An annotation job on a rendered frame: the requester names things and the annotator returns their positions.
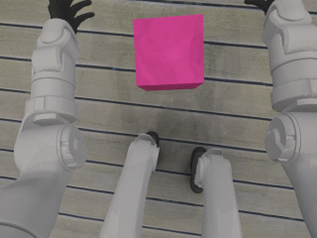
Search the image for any robot left hand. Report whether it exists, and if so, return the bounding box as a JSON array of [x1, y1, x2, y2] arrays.
[[48, 0, 95, 35]]

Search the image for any left robot thigh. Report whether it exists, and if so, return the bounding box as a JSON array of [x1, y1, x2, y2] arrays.
[[98, 139, 159, 238]]

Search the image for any left robot forearm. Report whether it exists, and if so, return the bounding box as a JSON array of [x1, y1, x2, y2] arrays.
[[14, 18, 80, 168]]

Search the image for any carton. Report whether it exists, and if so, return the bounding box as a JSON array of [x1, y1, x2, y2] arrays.
[[133, 14, 204, 91]]

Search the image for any robot right hand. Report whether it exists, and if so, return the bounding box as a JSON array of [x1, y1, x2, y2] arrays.
[[244, 0, 275, 15]]

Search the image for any right robot upper arm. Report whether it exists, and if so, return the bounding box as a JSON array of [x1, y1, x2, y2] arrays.
[[264, 112, 317, 238]]

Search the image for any right robot forearm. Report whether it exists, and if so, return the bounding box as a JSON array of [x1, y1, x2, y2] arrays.
[[262, 0, 317, 113]]

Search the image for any robot left foot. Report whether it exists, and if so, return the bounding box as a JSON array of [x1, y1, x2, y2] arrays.
[[146, 131, 159, 148]]

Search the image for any left robot upper arm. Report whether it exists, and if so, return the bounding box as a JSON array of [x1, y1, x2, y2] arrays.
[[0, 123, 87, 238]]

